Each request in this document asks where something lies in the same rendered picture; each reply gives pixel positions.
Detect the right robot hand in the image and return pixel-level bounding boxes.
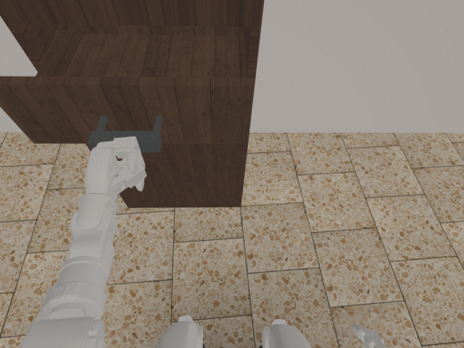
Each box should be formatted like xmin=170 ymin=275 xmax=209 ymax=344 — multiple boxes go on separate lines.
xmin=352 ymin=323 xmax=390 ymax=348

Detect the cabinet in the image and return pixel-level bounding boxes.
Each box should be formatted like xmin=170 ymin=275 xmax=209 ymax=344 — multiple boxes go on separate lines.
xmin=0 ymin=0 xmax=264 ymax=208

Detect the left robot hand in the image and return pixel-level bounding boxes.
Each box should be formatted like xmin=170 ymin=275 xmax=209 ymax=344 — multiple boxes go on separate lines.
xmin=86 ymin=136 xmax=146 ymax=201

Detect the handle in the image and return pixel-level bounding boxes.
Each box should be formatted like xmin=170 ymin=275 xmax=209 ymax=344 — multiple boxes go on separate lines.
xmin=87 ymin=116 xmax=162 ymax=152

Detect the drawer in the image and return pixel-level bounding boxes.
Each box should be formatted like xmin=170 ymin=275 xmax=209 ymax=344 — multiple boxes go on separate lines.
xmin=0 ymin=25 xmax=254 ymax=144

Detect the robot right shin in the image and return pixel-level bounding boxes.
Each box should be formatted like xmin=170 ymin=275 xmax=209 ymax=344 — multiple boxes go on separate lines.
xmin=271 ymin=319 xmax=286 ymax=325

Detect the robot shin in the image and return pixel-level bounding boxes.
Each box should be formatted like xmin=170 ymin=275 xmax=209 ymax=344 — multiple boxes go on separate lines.
xmin=178 ymin=315 xmax=194 ymax=322
xmin=271 ymin=319 xmax=286 ymax=325

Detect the left robot upper arm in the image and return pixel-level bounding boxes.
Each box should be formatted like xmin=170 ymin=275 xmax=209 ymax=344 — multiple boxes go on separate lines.
xmin=23 ymin=316 xmax=105 ymax=348

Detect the robot left shin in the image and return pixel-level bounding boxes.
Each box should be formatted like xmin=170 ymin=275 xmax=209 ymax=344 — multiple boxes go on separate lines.
xmin=178 ymin=315 xmax=194 ymax=322

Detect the robot left forearm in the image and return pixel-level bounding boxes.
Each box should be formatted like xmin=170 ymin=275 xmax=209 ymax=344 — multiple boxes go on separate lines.
xmin=20 ymin=193 xmax=117 ymax=348

